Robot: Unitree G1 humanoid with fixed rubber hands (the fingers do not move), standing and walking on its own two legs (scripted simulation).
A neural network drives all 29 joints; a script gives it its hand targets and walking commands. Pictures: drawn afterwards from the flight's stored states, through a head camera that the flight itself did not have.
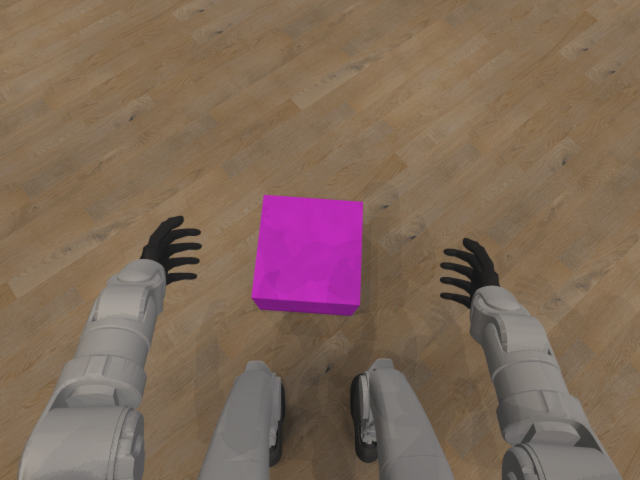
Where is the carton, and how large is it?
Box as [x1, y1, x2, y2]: [251, 195, 362, 315]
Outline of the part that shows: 264,195 251,296 260,309 351,315 359,305 362,202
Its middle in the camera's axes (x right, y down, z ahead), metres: -0.03 +0.06 +1.04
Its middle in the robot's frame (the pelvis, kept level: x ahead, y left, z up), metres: +0.52 +0.01 -0.59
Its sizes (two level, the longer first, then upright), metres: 0.264 0.254 0.186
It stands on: the floor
